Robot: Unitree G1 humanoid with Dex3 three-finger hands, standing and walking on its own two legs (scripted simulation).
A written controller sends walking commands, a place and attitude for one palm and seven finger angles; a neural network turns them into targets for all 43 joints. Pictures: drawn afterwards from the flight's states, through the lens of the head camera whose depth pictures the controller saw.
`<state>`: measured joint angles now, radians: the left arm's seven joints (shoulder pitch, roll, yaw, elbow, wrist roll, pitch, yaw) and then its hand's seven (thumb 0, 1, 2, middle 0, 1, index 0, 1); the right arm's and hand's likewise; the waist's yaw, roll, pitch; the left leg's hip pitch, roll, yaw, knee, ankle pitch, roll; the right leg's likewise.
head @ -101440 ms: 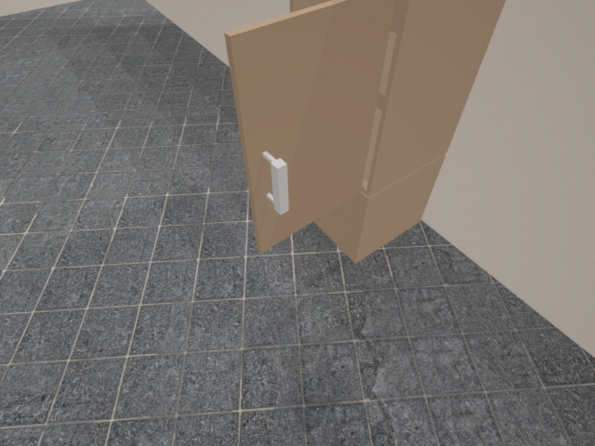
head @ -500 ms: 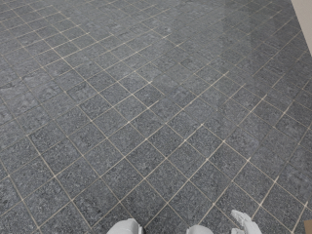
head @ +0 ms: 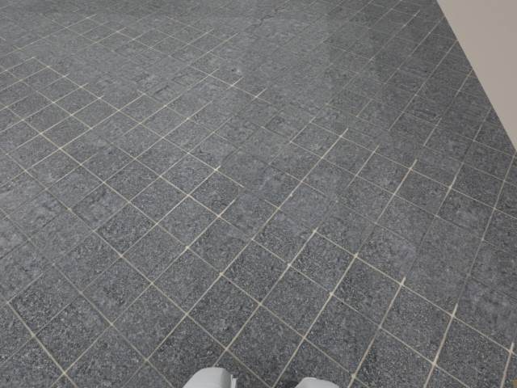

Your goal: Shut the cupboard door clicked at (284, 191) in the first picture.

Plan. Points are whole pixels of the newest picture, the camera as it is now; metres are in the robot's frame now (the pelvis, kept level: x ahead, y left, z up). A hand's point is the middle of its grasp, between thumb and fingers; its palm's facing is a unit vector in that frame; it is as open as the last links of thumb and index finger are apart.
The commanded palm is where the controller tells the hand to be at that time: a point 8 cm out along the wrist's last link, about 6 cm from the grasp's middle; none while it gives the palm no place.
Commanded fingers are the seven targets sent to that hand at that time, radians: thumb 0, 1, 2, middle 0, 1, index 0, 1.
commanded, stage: turn to face it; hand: left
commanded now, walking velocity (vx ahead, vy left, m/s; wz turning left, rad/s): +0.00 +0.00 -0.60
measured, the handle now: out of the picture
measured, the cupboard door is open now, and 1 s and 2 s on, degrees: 4 4 4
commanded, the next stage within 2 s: none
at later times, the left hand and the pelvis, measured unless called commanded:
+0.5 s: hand (135, 360) +0.17 +0.24 -0.15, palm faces -0.23 -0.95 -0.23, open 7.4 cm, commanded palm none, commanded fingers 0.00 0.90 0.90 -0.20 -0.30 -0.20 -0.30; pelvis +0.03 +0.05 +0.01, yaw -18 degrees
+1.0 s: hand (196, 328) +0.23 +0.14 -0.16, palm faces -0.54 -0.82 -0.21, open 7.4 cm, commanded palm none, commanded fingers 0.00 0.90 0.90 -0.20 -0.30 -0.20 -0.30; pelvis +0.05 +0.03 +0.00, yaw -35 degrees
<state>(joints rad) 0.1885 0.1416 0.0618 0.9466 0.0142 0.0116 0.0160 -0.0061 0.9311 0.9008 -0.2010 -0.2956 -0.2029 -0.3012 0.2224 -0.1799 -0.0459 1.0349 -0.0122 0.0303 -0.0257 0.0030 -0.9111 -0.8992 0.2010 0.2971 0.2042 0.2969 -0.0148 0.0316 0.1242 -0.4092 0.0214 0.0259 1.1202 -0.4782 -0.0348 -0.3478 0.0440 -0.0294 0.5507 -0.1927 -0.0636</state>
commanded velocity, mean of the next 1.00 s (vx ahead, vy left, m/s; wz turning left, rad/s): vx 0.00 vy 0.00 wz -0.60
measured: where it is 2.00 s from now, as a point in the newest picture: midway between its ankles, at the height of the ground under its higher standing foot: outside the picture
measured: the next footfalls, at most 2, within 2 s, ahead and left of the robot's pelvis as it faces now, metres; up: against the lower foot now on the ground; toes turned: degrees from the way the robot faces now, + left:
left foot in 0.26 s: +0.09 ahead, +0.15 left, +0.00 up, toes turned -9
right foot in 0.66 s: +0.02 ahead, -0.10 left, +0.00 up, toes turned -29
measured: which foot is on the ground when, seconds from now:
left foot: up 0.00-0.24, down 0.26-0.66, up 0.68-1.00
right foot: down 0.00-0.26, up 0.28-0.64, down 0.66-1.00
